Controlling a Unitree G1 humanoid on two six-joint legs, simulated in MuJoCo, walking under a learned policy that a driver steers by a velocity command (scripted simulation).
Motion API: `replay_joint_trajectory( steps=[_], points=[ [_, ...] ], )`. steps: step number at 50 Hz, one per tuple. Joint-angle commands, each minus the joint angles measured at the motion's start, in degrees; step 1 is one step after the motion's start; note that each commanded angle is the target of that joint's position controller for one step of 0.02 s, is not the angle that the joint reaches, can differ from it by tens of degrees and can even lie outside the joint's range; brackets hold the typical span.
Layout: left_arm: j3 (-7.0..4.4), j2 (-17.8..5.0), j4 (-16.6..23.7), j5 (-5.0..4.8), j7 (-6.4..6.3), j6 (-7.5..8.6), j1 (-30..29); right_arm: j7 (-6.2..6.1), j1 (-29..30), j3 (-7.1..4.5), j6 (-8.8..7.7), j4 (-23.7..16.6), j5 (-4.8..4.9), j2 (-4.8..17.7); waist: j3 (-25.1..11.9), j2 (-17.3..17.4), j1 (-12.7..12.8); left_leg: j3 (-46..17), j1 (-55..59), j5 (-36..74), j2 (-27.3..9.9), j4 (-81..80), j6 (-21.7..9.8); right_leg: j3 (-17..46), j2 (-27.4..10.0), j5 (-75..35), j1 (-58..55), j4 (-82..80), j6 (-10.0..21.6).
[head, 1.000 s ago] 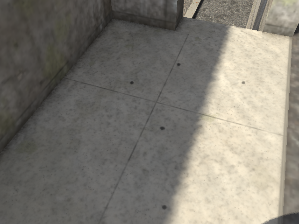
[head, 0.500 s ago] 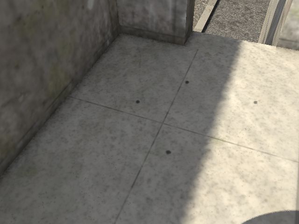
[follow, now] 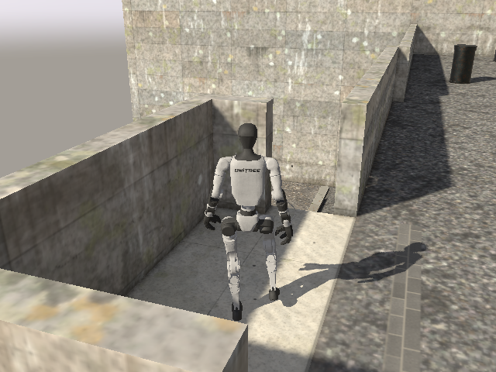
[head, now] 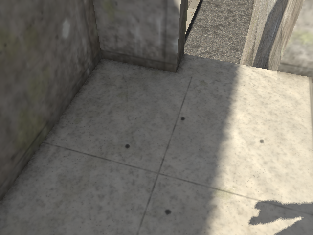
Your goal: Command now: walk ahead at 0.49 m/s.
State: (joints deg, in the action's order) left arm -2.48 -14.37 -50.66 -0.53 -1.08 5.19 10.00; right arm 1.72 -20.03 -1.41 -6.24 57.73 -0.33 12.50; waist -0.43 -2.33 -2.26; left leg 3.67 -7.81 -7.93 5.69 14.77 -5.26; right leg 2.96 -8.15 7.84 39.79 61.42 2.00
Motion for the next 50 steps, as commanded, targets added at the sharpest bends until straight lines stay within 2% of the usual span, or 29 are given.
replay_joint_trajectory(
  steps=[1, 4, 7, 10, 12, 13, 14, 15, 16, 17, 18, 19, 20, 21, 23, 26, 32, 35, 37, 40, 41, 42, 43, 44, 45, 46, 47, 48, 50],
  points=[
    [-0.55, -2.2, 2.8, 0.38, 0.01, 0.17, -0.3, -1.25, 1.6, -1.37, -0.57, -3.4, 0.29, 8.1, 3.7, 3.9, 1.9, -11.5, -3.8, 6.8, -16.4, -9.6, -8.8, 0.2, -1.3, -9.2, 1.7, -9.8, -1.1],
    [-0.17, -1.5, 4.5, 0.01, 0.62, 0.58, -6.9, -1.7, -1.9, -1.53, -0.14, -2.6, 0.94, 9.1, 4.0, 4.4, -0.5, -9.3, -0.7, 7.1, -15.6, -9.2, -7.0, -1.9, 1.0, -14.5, -0.5, -20.9, -1.4],
    [0.16, -1.5, 6.2, -0.55, 1.59, 0.79, -12.0, -1.75, -5.1, -1.69, 0.48, -1.3, 1.31, 9.5, 5.2, 4.9, -2.4, -9.2, 4.4, 6.2, -17.1, -7.4, -6.8, -2.6, 2.3, -13.2, -0.4, -26.6, -1.3],
    [0.18, -2.3, 8.0, -0.78, 2.83, 1.43, -14.5, -2.01, -6.3, -2.03, 1.4, -0.5, 1.34, 9.9, 5.7, 5.5, -2.3, -10.1, 10.1, 8.1, -19.8, -3.9, -6.1, -2.5, 3.1, -7.7, -0.4, -30.4, 0.4],
    [-0.45, -4.0, 7.7, -0.77, 3.27, 1.89, -11.1, -2.14, -4.8, -2.41, 1.95, -0.8, 1.36, 10.9, 3.7, 6.8, 0.4, -9.9, 11.4, 16.6, -20.4, 0.5, -5.0, -3.8, 4.9, -3.6, -7.0, -32.4, 2.1],
    [-1.4, -5.6, 6.3, -0.68, 3.19, 2.03, -5.6, -2.14, -3.3, -2.38, 2.22, -1.2, 1.23, 11.0, 0.3, 7.2, 3.7, -8.2, 10.7, 26.6, -18.7, 6.9, -3.9, -5.5, 6.9, -3.0, -15.1, -33.5, 3.4],
    [-3.01, -8.7, 3.0, -0.67, 2.82, 2.08, 5.1, -2.09, -2.6, -1.78, 2.39, -1.8, 0.7, 9.5, -6.2, 6.3, 8.3, -5.6, 6.0, 30.7, -15.4, 19.1, -2.2, -5.0, 7.0, -4.1, -29.5, -33.1, 5.4],
    [-4.29, -14.2, 1.0, 0.06, 2.22, 1.81, 16.5, -2.11, -3.2, -0.66, 2.09, -3.7, -0.56, 7.2, -16.0, -2.2, 11.2, -2.2, -6.9, 13.2, -10.9, 39.4, 0.0, 10.2, -5.7, -4.8, -47.8, -32.7, 9.6],
    [-4.49, -16.1, -0.1, 0.66, 2.84, 1.61, 18.1, -1.35, -10.6, 1.27, 0.57, -3.2, 0.64, -0.4, -22.2, -17.5, 6.8, -5.6, -28.7, -23.1, -1.1, 55.8, 2.7, 37.1, -15.7, 6.1, -64.1, -41.4, 18.1],
    [-2.93, -9.9, 0.6, 0.27, 2.89, 1.75, 15.8, -1.21, -6.6, -0.3, -0.73, -2.9, 2.06, 7.1, -17.7, -9.8, 8.2, -11.7, -34.8, -23.2, -4.7, 62.1, 1.5, 36.9, -13.8, 9.7, -60.6, -44.0, 15.5],
    [-2.11, -7.4, 1.8, 0.03, 2.71, 1.8, 10.3, -1.12, -0.8, -1.13, -1.42, -4.7, 2.92, 9.9, -10.0, -6.3, 7.2, -10.3, -36.9, -17.3, -7.7, 61.7, 0.6, 27.3, -12.0, 4.9, -52.4, -44.7, 12.8],
    [-1.57, -6.3, 2.8, 0.18, 2.86, 1.75, 5.3, -1.57, 1.8, -1.22, -1.39, -5.2, 2.52, 9.4, -6.5, -0.6, 5.1, -8.7, -33.8, -11.9, -10.7, 59.2, 0.9, 20.4, -9.7, -2.2, -44.0, -46.3, 11.6],
    [-1.21, -4.9, 3.1, 0.45, 3.11, 1.75, 3.0, -1.89, 3.0, -1.61, -0.93, -5.3, 1.62, 8.7, -3.6, 0.6, 3.6, -8.3, -31.5, -8.8, -12.3, 55.8, 1.4, 15.6, -7.4, -6.1, -38.0, -48.1, 11.1],
    [-0.83, -3.7, 2.6, 0.92, 3.29, 1.83, 2.5, -1.87, 1.8, -1.71, -0.13, -5.3, 1.39, 7.5, -3.1, -0.8, 1.9, -8.5, -28.3, -6.8, -13.6, 53.7, 1.6, 12.4, -5.8, -7.6, -34.6, -49.9, 10.5],
    [-0.93, -3.9, 1.2, 0.81, 3.33, 2.08, 4.2, -1.98, 0.4, -1.67, 1.15, -4.9, 1.35, 5.4, -1.9, -1.3, 0.8, -7.5, -26.7, -5.4, -13.9, 51.0, 2.3, 8.6, -4.4, -11.5, -31.7, -52.0, 11.2],
    [-1.54, -6.2, -0.4, 0.83, 2.41, 1.92, 7.1, -2.2, 5.8, -2.02, 1.82, -7.0, 0.77, 5.6, 0.8, -0.3, 1.3, -7.0, -32.3, 0.6, -14.4, 44.2, 3.7, 5.6, -4.4, -15.2, -31.9, -53.9, 11.6],
    [-1.54, -7.1, -2.5, 0.16, 1.06, 0.97, 12.0, -1.49, 18.2, -1.66, 1.2, -10.6, 0.87, 4.2, 3.5, -0.8, 4.8, -4.7, -32.4, 14.2, -12.3, 24.7, 4.2, 0.9, -2.5, -11.8, -34.4, -55.4, 9.3],
    [-1.61, -7.1, -4.2, -0.35, 0.92, 0.38, 15.7, -0.85, 23.7, -1.51, 0.7, -12.6, 1.15, 4.4, 5.3, -0.7, 6.4, -4.7, -32.6, 13.1, -10.9, 19.1, 4.2, 2.8, -3.7, -10.2, -38.2, -53.7, 9.5],
    [-1.94, -7.6, -4.7, -0.59, 0.55, -0.21, 16.4, -0.15, 25.9, -1.49, 0.02, -13.8, 1.35, 4.8, 6.1, -1.1, 6.3, -5.4, -32.4, 10.8, -10.3, 16.2, 3.7, 4.3, -5.2, -10.6, -41.0, -51.4, 9.4],
    [-2.63, -8.9, -4.4, -0.74, 0.07, -0.92, 14.6, 0.37, 22.7, -2.28, -0.96, -13.6, 1.38, 7.1, 3.8, -2.6, 3.3, -4.9, -23.7, 5.9, -8.5, 13.3, 2.6, 6.5, -6.3, -15.2, -41.7, -46.7, 8.1],
    [-2.68, -9.1, -3.9, -0.65, 0.07, -1.13, 13.1, 0.18, 17.9, -3.1, -1.19, -12.4, 1.34, 8.5, 1.1, -3.1, 0.4, -3.6, -16.2, 4.5, -6.9, 12.2, 1.8, 5.8, -4.8, -22.5, -40.7, -41.6, 7.1],
    [-2.14, -7.6, -3.2, -0.16, 0.18, -1.22, 12.2, -0.31, 8.4, -4.54, -1.31, -9.6, 1.22, 11.3, -5.1, -2.3, -3.7, -3.7, -2.4, 5.1, -7.3, 12.9, 0.1, 3.8, -1.3, -25.4, -36.4, -31.1, 5.5],
    [-1.11, -5.0, -1.2, 0.83, 0.24, -1.19, 11.9, -0.97, -2.4, -5.69, -1.27, -8.0, 0.24, 15.9, -14.9, 4.3, -7.1, -15.4, 15.7, 4.1, -18.5, 14.2, -3.4, 0.5, 3.7, -10.1, -24.4, -12.6, 3.2],
    [0.93, 3.3, -1.1, -0.38, 0.67, -0.08, 20.5, -0.65, -5.1, -6.22, -0.74, -6.9, -0.07, 18.8, -23.0, 21.1, -2.7, -40.6, 33.6, -4.9, -31.2, 7.8, -11.6, -0.2, 12.1, 24.5, -2.9, 6.0, 0.1],
    [-0.68, -3.8, -1.7, -1.93, 0.57, 0.58, 17.8, -0.74, -3.5, -4.72, -0.74, -7.8, 0.12, 12.6, -20.2, 15.4, -4.2, -43.3, 29.5, -12.6, -29.5, 3.2, -9.8, 6.2, 8.9, 25.2, 2.1, 13.3, 0.6],
    [-1.77, -7.3, 0.1, -2.61, 0.38, 0.69, 12.1, -0.98, 1.4, -3.8, -0.87, -8.7, 0.46, 9.5, -11.5, 11.6, -3.7, -33.8, 21.1, -12.3, -27.9, 2.2, -6.7, 5.0, 6.3, 19.9, 4.9, 14.1, 1.3],
    [-1.93, -6.8, 0.5, -2.22, -0.01, 0.39, 9.8, -0.94, 6.0, -3.22, -0.86, -9.2, 0.42, 8.1, -6.9, 7.0, -1.6, -27.0, 12.1, -7.8, -25.9, 0.4, -5.3, 3.7, 3.4, 14.6, 2.4, 12.5, 1.2],
    [-2.29, -5.9, 0.8, -1.4, -0.17, -0.06, 9.1, -0.83, 8.6, -2.95, -0.91, -9.1, 0.14, 6.8, -3.8, 7.1, 0.0, -21.9, 5.4, -4.1, -24.1, -1.7, -4.8, 3.6, 1.7, 11.1, -0.2, 9.9, 1.1],
    [-2.56, -3.4, 0.7, -1.53, 0.1, -1.61, 11.2, -0.82, 10.4, -2.78, -1.09, -8.3, -0.42, 5.4, -1.5, 9.0, 2.6, -13.9, -1.0, -0.6, -21.3, -5.1, -4.1, 3.4, -0.1, 8.2, -5.2, 7.3, 1.2]
  ],
)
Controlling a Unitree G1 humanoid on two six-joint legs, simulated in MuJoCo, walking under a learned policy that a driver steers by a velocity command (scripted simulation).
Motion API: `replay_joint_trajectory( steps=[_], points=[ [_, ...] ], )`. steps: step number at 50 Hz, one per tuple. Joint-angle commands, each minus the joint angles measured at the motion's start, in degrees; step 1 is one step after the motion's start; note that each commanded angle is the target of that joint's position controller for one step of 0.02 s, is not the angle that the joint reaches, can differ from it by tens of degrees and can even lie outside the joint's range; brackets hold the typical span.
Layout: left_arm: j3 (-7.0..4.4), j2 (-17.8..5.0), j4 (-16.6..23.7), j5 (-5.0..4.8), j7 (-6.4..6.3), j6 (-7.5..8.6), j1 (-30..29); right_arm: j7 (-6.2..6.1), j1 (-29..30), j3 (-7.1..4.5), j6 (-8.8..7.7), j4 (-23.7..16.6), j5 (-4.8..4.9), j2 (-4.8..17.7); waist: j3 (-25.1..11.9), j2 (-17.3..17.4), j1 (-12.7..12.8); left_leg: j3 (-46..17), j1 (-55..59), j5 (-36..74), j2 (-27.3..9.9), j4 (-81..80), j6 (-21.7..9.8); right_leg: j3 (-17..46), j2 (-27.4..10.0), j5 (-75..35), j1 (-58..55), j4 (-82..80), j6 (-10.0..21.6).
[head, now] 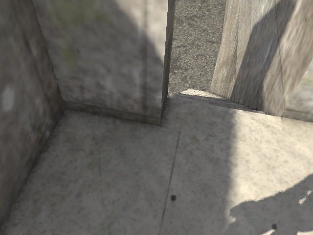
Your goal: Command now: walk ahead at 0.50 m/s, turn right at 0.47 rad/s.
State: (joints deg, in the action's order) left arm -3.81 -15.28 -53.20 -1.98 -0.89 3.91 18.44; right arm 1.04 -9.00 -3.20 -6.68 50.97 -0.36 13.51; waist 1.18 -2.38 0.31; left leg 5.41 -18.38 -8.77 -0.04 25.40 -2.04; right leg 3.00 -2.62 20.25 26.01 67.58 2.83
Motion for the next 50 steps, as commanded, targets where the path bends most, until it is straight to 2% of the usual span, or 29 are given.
replay_joint_trajectory(
  steps=[1, 4, 9, 15, 18, 19, 20, 21, 22, 23, 24, 25, 26, 27, 28, 30, 35, 37, 38, 40, 42, 43, 44, 45, 46, 47, 48, 49, 50],
  points=[
    [-1.21, -1.4, 3.6, -0.14, -0.05, -0.96, 2.6, -0.27, -1.0, -1.23, -0.82, -1.0, -0.35, 4.9, -2.2, 8.5, 0.4, -13.0, 8.3, 2.5, -15.5, -16.8, -7.8, 2.9, -5.9, -5.1, 8.8, 0.6, 0.3],
    [-1.59, -1.6, 5.9, 0.43, -0.08, -2.05, -1.2, -0.99, -2.4, -1.99, -0.98, 0.1, -0.52, 7.0, 0.0, 6.1, 0.5, -7.7, 8.6, 7.7, -15.9, -18.3, -8.7, 3.8, -6.3, -10.9, 13.6, -3.4, -0.5],
    [-1.26, -1.2, 8.9, 0.77, 1.46, -1.51, -9.1, -2.04, -4.3, -2.48, -0.1, 0.7, -0.43, 9.0, 1.9, 5.0, -1.6, 0.3, 12.3, 10.9, -15.0, -18.8, -7.4, 1.0, -5.4, -22.1, 15.2, -17.9, -1.0],
    [-0.47, -0.8, 14.2, 0.66, 3.69, -1.53, -19.1, -2.28, -9.1, -3.29, 1.88, 2.0, 0.95, 11.2, 4.9, 4.9, -4.7, 4.8, 22.1, 14.7, -17.8, -15.1, -6.2, -4.8, -3.9, -17.2, 16.5, -28.1, 0.9],
    [-1.65, -3.3, 15.3, 0.67, 4.21, -1.88, -15.9, -2.42, -7.2, -3.94, 2.9, 1.3, 1.67, 13.5, 1.1, 7.7, -1.1, 7.5, 24.2, 38.6, -18.0, -5.1, -4.4, -9.6, 0.8, -8.9, 7.0, -29.6, 3.8],
    [-2.77, -5.2, 14.2, 0.48, 4.17, -1.95, -10.1, -2.51, -6.2, -4.09, 3.39, 1.0, 1.89, 14.1, -2.3, 8.0, 2.5, 8.7, 23.4, 46.8, -17.1, 3.6, -3.6, -11.2, 3.6, -7.9, -0.8, -31.0, 5.4],
    [-4.75, -8.6, 11.5, 0.38, 3.6, -1.98, -0.4, -2.56, -5.4, -3.82, 3.65, 0.6, 2.06, 13.7, -7.3, 6.5, 7.5, 10.0, 18.1, 45.5, -14.5, 16.5, -1.6, -11.2, 6.5, -11.8, -15.1, -35.3, 7.6],
    [-6.81, -14.8, 9.8, 0.49, 2.12, -2.43, 7.5, -2.67, -6.2, -2.71, 3.06, -0.9, 0.41, 10.6, -12.2, -2.8, 9.4, 9.9, 1.7, 20.6, -11.6, 36.1, 1.5, 4.9, -3.2, -12.1, -31.9, -36.9, 11.2],
    [-6.69, -19.2, 12.1, 0.64, 1.8, -1.39, 2.4, -1.81, -10.4, -0.35, 0.54, -4.6, -0.63, 3.4, -18.0, -13.8, 1.9, 0.6, -22.8, -24.4, 1.3, 54.8, 4.4, 40.4, -16.5, -4.1, -47.9, -46.3, 23.1],
    [-5.08, -14.2, 12.7, 1.53, 2.13, -0.63, 4.9, -0.81, -3.3, -1.3, -2.19, -5.5, 1.81, 8.7, -20.3, -5.4, 6.7, -10.4, -28.7, -22.8, -0.4, 58.2, 2.8, 44.1, -17.6, -2.0, -47.9, -52.4, 21.6],
    [-4.19, -11.0, 12.2, 1.87, 2.19, 0.11, 3.4, -0.53, 1.1, -1.51, -3.09, -7.0, 3.38, 9.8, -13.3, -3.8, 6.3, -9.9, -31.5, -17.1, -3.0, 55.4, 1.0, 34.2, -15.5, -7.6, -42.5, -51.7, 18.4],
    [-3.5, -8.9, 13.0, 1.63, 2.45, 0.26, -0.9, -1.08, 0.6, -1.43, -3.01, -6.4, 2.48, 9.3, -8.8, 0.9, 3.2, -9.8, -28.0, -13.1, -5.9, 49.9, 0.9, 25.5, -12.5, -15.0, -33.4, -50.9, 16.0],
    [-2.72, -6.6, 13.9, 1.5, 2.34, 0.2, -4.9, -1.57, -0.4, -2.04, -2.32, -5.4, 0.92, 10.3, -6.9, 1.2, 1.0, -9.7, -23.2, -11.1, -7.8, 44.8, 1.4, 19.6, -10.3, -20.8, -25.8, -51.2, 14.3],
    [-2.27, -5.8, 14.8, 1.82, 2.13, 0.15, -6.8, -1.51, -1.6, -2.32, -1.31, -5.3, 0.52, 10.5, -5.8, 0.6, -0.7, -9.9, -19.1, -9.8, -8.6, 42.5, 1.9, 17.3, -8.8, -23.1, -20.7, -52.6, 13.9],
    [-2.49, -7.3, 14.9, 2.06, 2.11, 0.65, -6.9, -1.43, -2.4, -2.2, -0.19, -5.6, -0.44, 10.0, -5.6, -0.1, -1.6, -9.5, -16.6, -8.2, -8.1, 40.4, 2.9, 16.4, -8.1, -26.2, -17.5, -53.7, 14.4],
    [-2.85, -8.9, 14.6, 1.6, 1.73, 1.26, -6.0, -1.62, -1.3, -1.89, 1.12, -6.4, -0.95, 8.6, -4.5, 1.0, -2.3, -8.4, -15.4, -5.3, -7.1, 34.8, 4.7, 13.1, -6.7, -29.9, -13.8, -54.7, 14.5],
    [-3.18, -10.0, 13.0, 0.67, 0.75, 0.57, -0.7, -1.18, 10.2, -0.58, 0.94, -9.7, -0.05, 5.6, -1.8, -1.1, 2.0, -7.7, -14.0, 9.9, -2.5, 10.4, 5.5, 10.6, -2.9, -20.4, -13.6, -53.8, 10.7],
    [-3.4, -10.3, 13.2, 0.79, 0.43, -0.46, -0.9, 0.05, 12.1, -0.58, 0.43, -10.6, -0.28, 6.1, -2.5, -2.4, 3.0, -7.6, -11.5, 15.6, -1.3, 7.8, 4.9, 11.6, -3.3, -19.7, -13.4, -51.8, 10.2],
    [-3.18, -9.7, 12.4, 0.8, 0.45, -0.54, 0.8, 0.22, 13.2, -0.78, 0.28, -11.3, 0.24, 6.4, -1.7, -2.7, 3.5, -7.7, -11.1, 14.3, -0.5, 6.3, 4.4, 13.1, -3.8, -21.4, -14.0, -50.2, 9.9],
    [-2.94, -8.9, 11.9, 0.79, 0.17, -1.12, 1.8, 0.31, 13.3, -1.26, -0.09, -12.1, -0.16, 7.9, -1.8, -3.8, 3.1, -8.1, -10.1, 11.0, 1.0, 3.1, 3.4, 15.7, -3.8, -25.7, -17.0, -45.0, 8.6],
    [-3.04, -9.3, 12.4, 1.02, -0.31, -1.41, 0.5, 0.18, 10.3, -1.9, -0.77, -11.6, -0.58, 9.6, -2.5, -6.4, 1.2, -8.2, -6.6, 7.8, 1.8, 0.8, 1.7, 19.2, -3.8, -28.1, -18.7, -40.3, 7.4],
    [-2.53, -8.1, 13.0, 0.6, -0.53, -1.73, -1.2, -0.12, 7.3, -2.12, -1.46, -10.6, 0.08, 9.7, -3.6, -6.5, -1.0, -7.3, -2.3, 9.9, 1.7, -2.7, 0.5, 19.3, -2.4, -28.9, -18.8, -37.1, 6.0],
    [-1.81, -6.0, 13.9, 0.77, -0.57, -1.63, -2.0, -0.52, 3.0, -2.59, -2.01, -10.3, -0.93, 11.7, -7.9, -5.1, -3.1, -10.4, 7.1, 16.8, -3.2, -2.6, -2.0, 17.3, 0.8, -27.6, -16.2, -28.5, 3.7],
    [-0.88, -3.3, 15.5, 2.04, -0.69, -1.57, 0.2, -0.93, -3.6, -3.43, -1.89, -10.2, -2.54, 16.1, -16.5, 5.1, -3.9, -21.0, 23.0, 36.2, -16.2, 2.3, -7.0, 11.4, 5.6, -8.8, -6.3, -11.4, 0.3],
    [-0.73, -3.5, 15.6, 0.41, -0.42, -1.41, 11.2, -0.78, -7.1, -3.7, -0.43, -8.3, -1.93, 17.0, -24.8, 22.3, -0.3, -41.5, 36.3, 35.2, -28.5, 0.2, -16.8, 7.8, 10.6, 22.3, 8.3, 2.1, -2.4],
    [-2.13, -10.0, 13.7, -0.15, -0.48, -2.01, 10.5, -0.8, -5.2, -2.5, 0.42, -9.6, -0.31, 11.5, -20.5, 14.1, -1.1, -40.7, 31.8, 22.3, -27.2, -1.8, -15.3, 8.8, 5.5, 18.2, 12.9, 8.4, -3.8],
    [-2.82, -12.0, 14.8, 0.23, -0.63, -2.94, 3.7, -1.27, -2.9, -1.53, 1.22, -10.5, 0.09, 8.4, -13.6, 9.5, -2.8, -31.7, 25.6, 17.7, -23.8, -2.7, -12.4, 6.1, 4.0, 14.0, 15.3, 10.0, -4.9],
    [-2.95, -11.7, 15.4, 0.49, -1.14, -4.01, 0.2, -1.3, 0.2, -0.8, 2.15, -10.6, -0.49, 7.6, -9.5, 6.6, -2.4, -25.7, 18.2, 17.6, -19.5, -4.3, -11.3, 4.6, 2.6, 10.8, 13.5, 8.2, -5.7],
    [-2.84, -10.1, 15.9, 0.94, -1.49, -4.72, -1.3, -1.25, 2.1, -0.43, 2.62, -10.1, -0.77, 7.2, -6.3, 6.9, -1.2, -22.2, 11.6, 17.3, -16.9, -5.8, -11.1, 4.5, 1.4, 9.0, 11.4, 4.9, -5.8]
  ],
)
Over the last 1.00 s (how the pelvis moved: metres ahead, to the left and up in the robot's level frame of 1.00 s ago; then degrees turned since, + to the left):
0.55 -0.02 -0.01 -8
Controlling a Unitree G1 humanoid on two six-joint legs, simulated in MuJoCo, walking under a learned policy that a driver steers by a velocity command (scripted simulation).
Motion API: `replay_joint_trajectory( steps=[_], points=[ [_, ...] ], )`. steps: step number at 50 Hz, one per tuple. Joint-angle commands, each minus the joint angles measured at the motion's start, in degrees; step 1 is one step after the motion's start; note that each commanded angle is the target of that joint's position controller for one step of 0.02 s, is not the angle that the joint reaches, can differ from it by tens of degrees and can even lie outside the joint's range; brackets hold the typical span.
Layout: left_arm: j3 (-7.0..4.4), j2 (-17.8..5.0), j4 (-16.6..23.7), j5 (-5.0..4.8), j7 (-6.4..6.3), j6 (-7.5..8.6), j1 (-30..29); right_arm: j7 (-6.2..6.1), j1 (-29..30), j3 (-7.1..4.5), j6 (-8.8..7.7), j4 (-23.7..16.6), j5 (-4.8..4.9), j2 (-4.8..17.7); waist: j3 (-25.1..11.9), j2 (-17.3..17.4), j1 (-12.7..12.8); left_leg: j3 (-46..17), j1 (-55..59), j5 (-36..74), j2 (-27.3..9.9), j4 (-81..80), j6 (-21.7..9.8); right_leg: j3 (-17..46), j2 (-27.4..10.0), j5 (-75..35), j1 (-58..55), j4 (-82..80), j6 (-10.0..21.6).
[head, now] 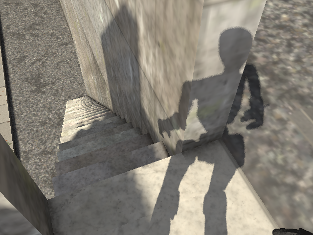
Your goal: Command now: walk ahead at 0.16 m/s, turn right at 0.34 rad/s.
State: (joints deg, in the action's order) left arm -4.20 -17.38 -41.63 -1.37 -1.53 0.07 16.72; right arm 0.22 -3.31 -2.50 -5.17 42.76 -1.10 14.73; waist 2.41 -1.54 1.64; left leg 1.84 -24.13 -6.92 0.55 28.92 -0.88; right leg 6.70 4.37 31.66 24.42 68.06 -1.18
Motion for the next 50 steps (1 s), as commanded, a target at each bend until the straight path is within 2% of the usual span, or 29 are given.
replay_joint_trajectory(
  steps=[1, 2, 3, 4, 6, 8, 9, 10, 11, 12, 14, 15, 17, 19, 20, 23, 25, 26, 27, 28, 30, 31, 33, 35, 39, 46, 48, 49, 50],
  points=[
    [-1.71, -5.1, 4.1, 0.39, -0.86, -1.39, 1.6, -0.29, -2.7, -0.93, 1.22, -1.2, -0.59, 6.2, -6.2, 7.6, -1.1, -14.9, 11.4, 16.8, -15.1, -11.1, -11.8, -0.1, -5.9, -3.5, 7.8, 0.4, -1.7],
    [-0.93, -2.5, 3.6, 0.58, -0.88, -1.5, 3.2, 0.0, -1.8, -0.65, 1.05, -0.6, -0.86, 5.5, -6.3, 8.7, 0.0, -11.7, 8.2, 20.2, -13.1, -11.9, -11.9, -1.4, -5.7, -4.5, 3.3, -5.1, -1.7],
    [1.51, 1.0, 1.2, 8.24, 2.43, 1.73, 11.7, 0.53, 1.1, -0.48, -1.5, -3.2, 0.85, 3.3, -10.9, 11.1, 3.7, -7.3, 3.1, 10.9, -9.4, -16.6, -12.2, -6.5, -6.6, -4.0, -5.8, -7.6, -4.1],
    [1.18, 1.4, -0.3, 7.68, 4.41, 2.77, 11.9, 1.46, 5.8, -1.09, -2.47, -3.7, 2.05, 4.3, -7.7, 8.6, 4.7, -4.8, -1.5, 4.6, -6.3, -15.5, -9.1, -7.2, -7.3, -4.4, -10.6, -14.5, -5.8],
    [1.3, -1.1, 0.1, 4.26, 6.77, 3.57, 6.9, 2.43, 6.3, -2.82, -2.0, -3.8, 1.39, 8.3, -5.9, 4.4, 1.2, -5.6, -1.0, -3.7, -5.3, -11.1, -8.0, -9.0, -6.9, -10.6, -11.8, -27.4, -6.9],
    [0.28, -4.6, 2.3, 2.16, 7.05, 4.55, 3.7, 3.32, 2.8, -2.78, -0.79, -1.9, 0.78, 8.3, -6.2, 3.0, 1.3, -12.5, -1.8, -5.0, -9.3, -7.3, -10.6, -9.5, -5.9, -16.2, -16.6, -36.4, -3.9],
    [0.06, -5.9, 3.9, 1.84, 5.9, 5.16, 2.9, 3.47, -0.7, -1.81, -1.08, -0.7, 0.66, 5.6, -7.3, 3.8, 1.5, -16.3, -1.5, -2.0, -10.6, -6.3, -10.2, -7.0, -8.2, -23.4, -18.0, -37.5, 0.2],
    [-0.46, -9.3, 6.1, 1.56, 4.43, 6.25, 2.9, 2.74, -4.9, -0.99, -1.78, -0.5, 0.73, 3.2, -9.0, 1.6, 1.2, -15.3, -0.7, -1.0, -8.9, -2.7, -7.7, -1.1, -15.2, -33.6, -18.6, -39.6, 9.4],
    [-1.37, -13.0, 6.5, 1.57, 3.74, 7.15, -0.4, 1.38, -4.1, -0.92, -2.44, -3.2, 0.64, 2.4, -9.2, -8.7, -1.3, -2.4, -3.5, -9.2, 0.3, 3.8, -2.2, 11.4, -23.6, -34.6, -17.7, -47.4, 21.7],
    [-2.17, -12.4, 6.0, 2.25, 2.76, 7.13, -0.1, 0.37, -0.7, -2.18, -2.41, -3.2, 0.03, 6.8, -5.5, -5.8, 0.4, 0.6, -6.8, -12.3, 1.0, 7.3, -0.6, 14.8, -26.6, -32.6, -19.9, -50.5, 24.0],
    [-2.39, -10.6, 5.5, 3.01, -0.46, 7.1, 3.2, -1.01, 0.0, -2.58, -1.83, -3.5, -1.02, 7.2, -5.0, -8.4, 3.2, -0.7, -12.1, -23.8, -0.6, 21.7, 0.0, 14.6, -28.9, -36.3, -25.9, -52.1, 22.7],
    [-1.44, -7.9, 5.7, 3.46, -1.79, 7.4, 1.7, -1.19, -1.4, -2.44, -1.66, -3.3, -1.93, 6.6, -4.0, -7.3, 1.9, -3.2, -12.9, -26.7, -2.1, 28.9, -0.2, 12.7, -29.5, -38.5, -25.2, -53.3, 21.3],
    [-1.03, -5.7, 6.3, 2.58, -3.2, 7.92, -4.8, -0.39, -3.3, -1.52, -0.92, -2.8, -2.76, 3.6, -2.2, -4.5, -1.1, -1.9, -12.3, -21.9, -4.3, 24.7, 0.2, 2.9, -24.2, -36.0, -25.8, -54.4, 14.9],
    [-2.21, -8.8, 6.8, 2.01, -4.2, 8.12, -5.5, 2.04, -2.2, -0.63, 0.22, -2.7, -2.16, 1.1, -2.8, -4.2, 0.0, 2.4, -7.0, -16.0, -3.7, 16.5, 1.3, -5.4, -19.3, -38.4, -24.5, -53.2, 11.0],
    [-2.69, -9.6, 7.1, 3.01, -4.35, 7.75, -5.3, 3.33, -1.2, -0.5, 0.41, -2.6, -1.23, 0.8, -3.8, -4.5, 0.8, 3.9, -4.3, -14.0, -2.7, 13.9, 1.6, -7.3, -19.1, -40.8, -24.5, -52.5, 10.6],
    [-3.18, -11.6, 7.3, 4.18, -3.25, 5.73, -5.3, 5.52, -3.0, -1.44, -1.03, -1.0, 1.27, 4.3, -4.4, -3.2, -0.3, 5.0, 4.1, 1.9, -0.5, -0.8, -0.8, -8.3, -20.4, -34.8, -22.3, -49.1, 9.8],
    [-1.5, -7.5, 5.4, 5.05, -1.64, 5.09, -3.0, 4.97, -3.9, -3.51, -2.37, -1.4, 0.44, 8.9, -7.7, -0.6, -2.2, 2.7, 18.3, 17.4, 0.8, -5.4, -6.6, -12.5, -17.3, -25.7, -14.8, -42.2, 4.4],
    [0.21, -1.5, 8.5, 4.7, -1.69, 5.25, 1.2, 2.94, -9.9, -6.04, -2.74, -1.9, -0.09, 17.5, -17.8, 12.0, -1.9, -13.8, 34.7, 49.8, -13.2, -3.0, -21.2, -19.8, -8.4, -9.8, -6.8, -26.0, -3.5],
    [1.32, -0.8, 10.5, 3.82, -1.47, 6.34, -1.1, 2.11, -16.7, -6.42, -3.09, -1.6, -1.55, 19.5, -22.2, 12.5, -5.9, -32.1, 47.0, 54.0, -23.5, -4.8, -30.4, -11.1, -1.8, 13.2, 8.9, -14.4, -5.6],
    [1.02, -2.3, 10.4, 3.02, -0.8, 6.44, -9.7, 1.23, -19.5, -6.49, -4.25, 1.2, -3.45, 16.9, -12.2, 7.1, -8.8, -27.2, 41.8, 45.3, -21.3, -5.2, -23.8, -4.2, -5.3, 12.2, 16.7, -8.2, -4.4],
    [-1.49, -9.4, 9.0, 4.08, -1.89, 5.93, -9.7, 0.83, -13.3, -5.41, -3.47, -0.4, -0.98, 11.2, -9.4, 7.4, -5.6, -20.2, 30.1, 37.0, -17.7, -7.1, -19.2, -2.7, -8.4, 8.9, 15.2, 0.4, -3.5],
    [-0.98, -7.4, 8.5, 4.98, -2.54, 5.75, -7.8, 0.93, -8.7, -4.66, -2.57, -1.4, 0.43, 9.7, -7.9, 5.9, -1.6, -18.3, 21.8, 34.9, -16.4, -9.9, -18.5, -2.4, -9.3, 5.3, 10.3, -1.3, -3.2],
    [-0.16, -5.7, 7.9, 5.72, -2.36, 4.64, -5.4, 1.14, -4.4, -4.38, -1.25, -3.9, 0.47, 9.8, -7.9, 5.6, 1.3, -15.6, 12.3, 32.4, -13.7, -13.1, -18.0, -4.0, -7.5, -2.6, 1.4, -4.2, -3.2],
    [0.31, -4.9, 6.5, 5.05, -1.34, 3.32, -2.1, 1.98, -2.6, -4.6, -1.54, -5.2, -0.79, 11.6, -8.1, 4.6, 2.7, -13.6, 8.9, 34.6, -12.5, -13.5, -17.6, -5.2, -6.5, -8.2, -2.9, -8.9, -3.0],
    [0.67, -5.2, 5.6, 4.82, 0.16, 1.33, -2.9, 2.62, -6.0, -4.85, -1.97, -6.3, -1.46, 11.8, -6.9, 6.6, -0.4, -17.6, 11.9, 20.4, -12.1, -13.0, -16.6, -4.3, -6.5, -12.9, -2.6, -21.6, -1.8],
    [0.38, -6.2, 6.7, 3.68, -1.1, 3.23, -5.2, 2.16, -9.3, -4.39, -0.66, -7.1, -1.0, 10.8, -9.2, 6.0, -3.9, -27.6, 18.9, 13.0, -12.1, -8.3, -15.9, -5.0, -3.3, -12.7, -3.8, -37.8, 1.3],
    [-0.05, -6.5, 7.6, 2.33, -0.66, 4.07, -4.2, 2.44, -8.6, -3.73, 0.4, -6.5, -1.18, 10.5, -9.3, 5.8, -2.3, -27.2, 15.9, 13.3, -9.9, -5.7, -14.0, -5.9, -2.8, -24.3, -10.4, -48.2, 4.7],
    [-0.68, -7.8, 8.5, 1.84, -0.61, 4.32, -3.9, 2.7, -10.2, -2.88, 1.1, -5.7, -1.63, 9.0, -9.8, 5.4, -2.1, -26.5, 12.6, 7.9, -7.8, -3.8, -11.2, -4.4, -5.9, -33.9, -15.3, -50.9, 8.4],
    [-1.93, -12.8, 10.2, 0.76, -1.33, 4.74, -2.6, 2.41, -13.9, -1.49, 1.25, -6.4, -1.88, 5.3, -14.4, -1.5, -3.5, -20.2, 2.7, -6.4, -2.0, 4.1, -5.4, 6.6, -18.4, -56.7, -26.1, -48.7, 20.9]
  ],
)
Over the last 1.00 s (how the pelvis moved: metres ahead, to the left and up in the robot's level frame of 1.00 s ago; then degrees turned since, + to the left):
0.49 -0.13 -0.01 -35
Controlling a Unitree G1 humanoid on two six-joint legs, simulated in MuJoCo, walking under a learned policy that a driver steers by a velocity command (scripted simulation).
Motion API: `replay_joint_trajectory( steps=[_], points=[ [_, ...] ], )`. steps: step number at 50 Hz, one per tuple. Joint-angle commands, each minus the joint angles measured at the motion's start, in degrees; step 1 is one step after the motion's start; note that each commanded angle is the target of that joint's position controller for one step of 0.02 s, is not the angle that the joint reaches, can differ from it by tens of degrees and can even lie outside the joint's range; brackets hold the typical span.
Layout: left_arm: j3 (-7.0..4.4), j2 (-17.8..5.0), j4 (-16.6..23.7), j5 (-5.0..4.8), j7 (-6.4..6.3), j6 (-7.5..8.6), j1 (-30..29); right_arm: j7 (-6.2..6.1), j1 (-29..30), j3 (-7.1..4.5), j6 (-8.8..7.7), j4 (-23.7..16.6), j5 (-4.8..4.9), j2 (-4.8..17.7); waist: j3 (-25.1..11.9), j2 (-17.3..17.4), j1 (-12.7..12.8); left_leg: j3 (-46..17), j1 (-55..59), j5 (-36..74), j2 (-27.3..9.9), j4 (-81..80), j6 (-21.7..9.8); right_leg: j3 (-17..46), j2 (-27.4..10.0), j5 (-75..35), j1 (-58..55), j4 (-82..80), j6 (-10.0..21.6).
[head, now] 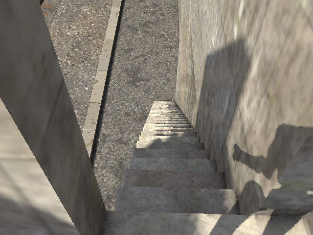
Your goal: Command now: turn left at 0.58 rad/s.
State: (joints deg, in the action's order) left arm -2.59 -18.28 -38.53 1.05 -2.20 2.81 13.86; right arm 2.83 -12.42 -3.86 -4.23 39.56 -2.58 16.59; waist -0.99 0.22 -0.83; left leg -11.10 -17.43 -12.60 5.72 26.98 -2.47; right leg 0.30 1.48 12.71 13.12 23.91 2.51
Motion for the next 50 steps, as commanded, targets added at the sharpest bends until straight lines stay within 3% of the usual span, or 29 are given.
replay_joint_trajectory(
  steps=[1, 2, 3, 4, 5, 6, 8, 9, 11, 14, 16, 17, 19, 20, 21, 22, 23, 24, 26, 28, 29, 32, 33, 34, 42, 44, 46, 49, 50],
  points=[
    [-4.55, -13.9, 6.8, 0.28, -0.54, 2.44, 1.9, 0.15, -3.6, 0.25, -0.25, -3.7, -0.92, 2.6, -6.1, -8.1, 1.6, 1.8, -19.5, -19.8, -0.1, 16.9, 3.3, 25.4, -29.0, -46.3, -20.0, -9.2, 27.7],
    [-4.77, -12.2, 5.5, 1.54, -0.78, 2.65, 3.4, -0.05, -3.2, -0.95, 0.16, -2.9, -1.42, 7.0, -5.2, -1.9, 3.0, 2.8, -20.5, -24.0, -5.1, 29.9, 5.7, 22.0, -30.1, -42.2, -18.3, -10.8, 24.8],
    [-4.22, -9.6, 5.6, 0.49, -0.7, 3.11, -0.7, -0.84, -4.0, -1.67, 0.34, -1.9, -2.0, 8.3, -4.0, -1.1, 0.7, 4.9, -19.6, -21.0, -6.1, 34.8, 6.7, 15.0, -25.0, -37.9, -13.9, -10.9, 19.0],
    [-3.09, -6.3, 6.8, -0.44, -0.62, 3.44, -7.2, -1.72, -5.8, -1.72, 0.48, -1.0, -2.57, 8.4, -2.6, -3.0, -1.8, 5.8, -18.5, -17.7, -6.1, 37.7, 7.5, 9.3, -20.3, -35.7, -9.0, -10.8, 15.2],
    [-2.63, -5.4, 7.4, -0.79, -0.45, 3.56, -9.5, -1.49, -6.4, -1.6, 0.72, -1.4, -3.18, 7.6, -3.5, -5.5, -2.3, 7.4, -16.0, -14.6, -5.4, 40.4, 8.1, 5.0, -17.9, -37.3, -6.1, -10.2, 14.0],
    [-2.96, -6.2, 7.9, -0.68, -0.69, 3.62, -10.8, -0.7, -6.0, -1.0, 0.91, -1.7, -3.27, 6.3, -3.9, -5.5, -2.3, 10.0, -14.1, -12.1, -5.5, 42.3, 8.1, 1.4, -16.0, -37.7, -3.4, -10.2, 13.3],
    [-4.19, -8.5, 7.2, 0.31, -1.04, 3.75, -9.5, 0.93, -5.8, 0.13, 1.51, -1.7, -1.63, 4.2, -3.5, -4.8, -0.4, 12.0, -13.4, -8.0, -6.4, 37.0, 9.2, -1.9, -13.7, -36.6, -3.9, -10.3, 12.8],
    [-4.9, -9.5, 5.4, 0.43, -0.78, 3.48, -5.8, 1.25, -5.0, 0.94, 1.78, -1.7, -1.02, 2.8, -4.2, -3.1, 1.4, 11.5, -15.6, -6.0, -7.4, 31.0, 9.7, -1.5, -15.0, -37.0, -9.7, -9.5, 12.6],
    [-5.95, -10.2, 3.1, 0.06, -0.08, 2.97, -1.2, 1.47, -4.1, 1.73, 2.59, -1.7, -0.73, 2.0, -3.6, -4.2, 3.4, 11.2, -16.9, -6.8, -9.3, 21.0, 9.7, -0.3, -17.6, -38.0, -15.0, -8.6, 13.2],
    [-6.88, -9.7, 3.1, 0.06, 1.47, 2.65, -2.2, 0.6, -4.4, 1.53, 2.54, -1.2, -0.55, 4.3, -3.4, -6.8, 4.0, 13.3, -12.3, -7.7, -9.1, 13.1, 6.8, 1.1, -19.2, -33.5, -13.9, -7.6, 13.1],
    [-6.63, -8.8, 3.3, 0.39, 2.17, 2.33, -5.2, 0.29, -4.9, 1.45, 1.52, -0.7, 0.55, 4.7, -3.8, -6.4, 2.7, 13.5, -8.7, -3.2, -8.5, 7.7, 5.1, 2.1, -19.6, -27.7, -11.2, -6.4, 12.1],
    [-5.92, -7.2, 3.2, 0.26, 2.62, 2.27, -7.5, 0.41, -5.0, 1.42, 0.91, -0.5, 1.66, 4.5, -4.1, -5.4, 1.1, 13.5, -4.4, 2.2, -8.0, 2.4, 3.9, 1.4, -18.5, -23.8, -8.3, -4.5, 10.3],
    [-2.33, 0.2, 1.6, -0.33, 4.27, 2.38, -10.0, 1.62, -4.4, 1.71, -0.44, -1.3, 4.71, 2.9, -6.9, -4.0, -1.5, 12.0, 11.2, 19.6, -7.3, -7.2, 0.5, -1.7, -13.6, -14.0, 1.3, -0.3, 3.0],
    [-1.63, 3.0, 0.7, -0.24, 4.77, 2.34, -0.2, 1.2, -4.0, 1.43, -1.07, -3.3, 5.7, 6.9, -14.5, 4.2, 2.9, -0.3, 21.0, 42.0, -19.0, -3.5, -9.5, -7.2, -8.5, -2.6, 2.9, 7.0, -3.8],
    [-2.47, -0.2, -1.5, -1.12, 4.08, 3.17, 6.5, 2.3, -1.0, 1.31, -1.08, -4.7, 4.88, 8.1, -11.8, 3.3, 4.9, -7.5, 18.5, 46.2, -25.2, 0.5, -15.7, -3.4, -7.6, 3.8, 5.1, 5.2, -6.9],
    [-3.57, -4.2, -1.2, -1.54, 3.12, 2.71, 1.8, 2.95, -1.9, 0.15, -0.71, -3.6, 3.67, 9.2, -7.9, 1.2, 2.5, -4.6, 12.4, 37.1, -22.5, 0.8, -12.9, -3.1, -7.9, 2.1, 3.3, 5.7, -8.0],
    [-3.7, -5.3, 0.1, -1.63, 2.55, 2.29, -2.0, 2.89, -2.0, -0.46, -0.64, -3.5, 2.81, 10.4, -5.7, 2.6, 2.2, -2.1, 7.4, 28.2, -19.6, 0.1, -9.9, -4.5, -7.2, 0.3, 2.5, 7.5, -7.4],
    [-3.43, -5.3, -0.1, -1.29, 2.39, 1.99, -2.1, 3.09, -0.6, -0.02, -0.55, -4.3, 2.68, 8.9, -5.5, 3.3, 2.5, -1.4, 5.4, 24.3, -18.0, 0.1, -8.0, -4.4, -7.1, -0.2, 1.7, 7.7, -7.2],
    [-1.61, -2.8, -1.9, -1.58, 2.83, 2.01, -0.3, 4.07, 0.8, 1.07, -0.46, -4.7, 3.52, 6.0, -4.0, 3.4, 3.2, -0.1, 2.0, 17.3, -15.7, 0.6, -4.5, -3.8, -7.8, -2.6, -1.0, 5.1, -6.7],
    [-1.35, -3.7, -3.0, -2.12, 3.36, 2.47, -0.6, 4.51, 1.2, 0.84, -0.69, -5.2, 3.24, 6.8, -3.2, 3.6, 2.5, 2.2, 1.4, 11.7, -13.2, 0.9, -2.3, -4.3, -7.3, -2.5, -0.6, 4.7, -5.5],
    [-1.42, -4.9, -3.6, -1.71, 3.36, 2.93, -1.7, 4.9, 1.3, 0.53, -0.85, -5.5, 2.86, 7.7, -2.8, 3.7, 1.9, 2.2, 2.5, 11.6, -12.7, 1.2, -2.0, -4.8, -7.3, -1.9, 0.4, 4.7, -5.4],
    [-0.7, -4.6, -5.0, -1.64, 3.31, 3.46, -2.5, 4.8, 2.2, 0.27, -1.12, -5.7, 2.72, 8.1, -2.7, 3.4, 1.5, 2.1, 4.0, 12.9, -12.4, 2.3, -2.2, -5.0, -7.6, -1.2, 1.9, 4.5, -5.4],
    [-0.31, -3.7, -5.3, -1.62, 3.6, 3.44, -2.0, 4.53, 3.5, 1.01, -1.07, -6.6, 3.21, 6.0, -3.1, 4.5, 1.4, 1.5, 5.1, 12.1, -12.4, 2.4, -2.2, -4.6, -8.0, -1.7, 2.0, 3.5, -5.3],
    [-0.26, -3.9, -5.6, -1.64, 3.66, 3.46, -2.5, 4.41, 3.5, 1.09, -0.96, -6.5, 3.21, 6.1, -2.4, 4.0, 1.2, 1.5, 4.8, 11.8, -12.2, 2.4, -2.3, -4.8, -8.0, -1.7, 2.1, 3.5, -5.1],
    [-0.16, -5.0, -6.6, -1.23, 3.76, 3.62, -2.8, 3.71, 4.9, 0.58, -0.55, -5.7, 2.83, 8.5, -2.2, 1.6, 1.6, 2.1, 5.6, 10.6, -11.2, 2.3, -2.9, -5.1, -8.5, -3.8, 1.4, 3.1, -4.6],
    [-0.78, -6.6, -4.9, -0.7, 3.06, 3.69, -4.9, 2.31, 3.8, -0.81, -0.51, -6.2, 2.5, 11.8, -2.9, 1.8, 0.2, 1.6, 8.2, 11.4, -12.4, 1.9, -5.8, -5.0, -7.8, -5.4, 4.0, 4.7, -3.4],
    [-0.74, -6.3, -3.7, -0.3, 2.04, 3.9, -5.4, 0.62, 0.9, -2.14, -0.52, -6.1, 2.54, 14.0, -4.2, 3.2, -0.7, -2.5, 10.9, 13.7, -16.7, -0.5, -11.5, -4.3, -7.6, -5.0, 6.5, 8.2, -3.0],
    [0.25, -3.9, -3.1, -0.47, 1.71, 3.64, -3.1, -1.76, -1.7, -2.59, -0.28, -5.6, 2.81, 12.6, -3.3, 4.8, -0.3, -8.7, 12.1, 19.0, -24.8, -5.1, -18.0, -2.1, -7.0, 2.8, 9.5, 13.5, -3.3],
    [0.14, -4.1, -3.2, -0.37, 1.42, 3.69, -1.7, -2.71, -1.8, -2.98, -0.21, -5.2, 1.87, 12.7, -2.4, 6.4, -0.2, -8.8, 11.1, 18.6, -27.0, -6.8, -18.9, -2.7, -6.4, 7.5, 9.5, 17.3, -3.4]
  ],
)
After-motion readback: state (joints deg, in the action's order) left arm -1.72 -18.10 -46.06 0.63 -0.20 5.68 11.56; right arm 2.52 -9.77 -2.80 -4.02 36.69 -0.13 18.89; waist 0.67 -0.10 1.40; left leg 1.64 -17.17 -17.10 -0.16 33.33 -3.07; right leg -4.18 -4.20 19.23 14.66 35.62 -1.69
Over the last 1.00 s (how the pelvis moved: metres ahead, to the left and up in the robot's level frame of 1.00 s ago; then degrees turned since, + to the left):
0.16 0.04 0.01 26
